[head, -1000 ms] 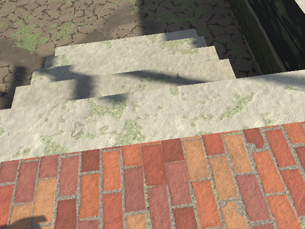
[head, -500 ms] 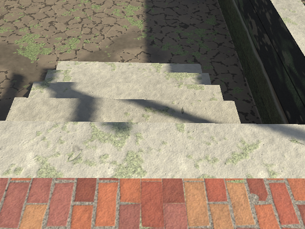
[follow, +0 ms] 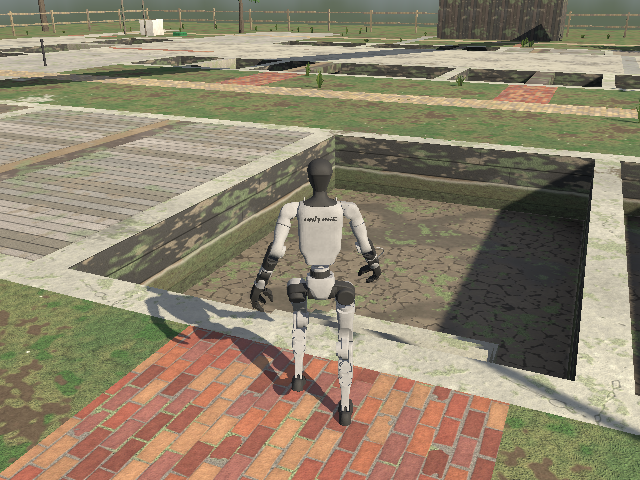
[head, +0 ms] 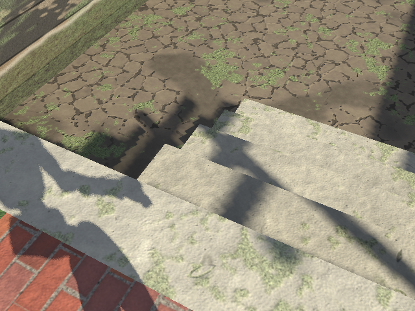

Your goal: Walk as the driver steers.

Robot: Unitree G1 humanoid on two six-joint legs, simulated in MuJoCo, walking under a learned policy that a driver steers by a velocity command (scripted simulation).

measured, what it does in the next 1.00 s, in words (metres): walks ahead, turning right: left foot, then right foot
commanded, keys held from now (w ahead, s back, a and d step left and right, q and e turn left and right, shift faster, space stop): w+e+shift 0.04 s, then e+shift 0.82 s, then w+e+shift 0.04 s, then e+shift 0.08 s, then shift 0.02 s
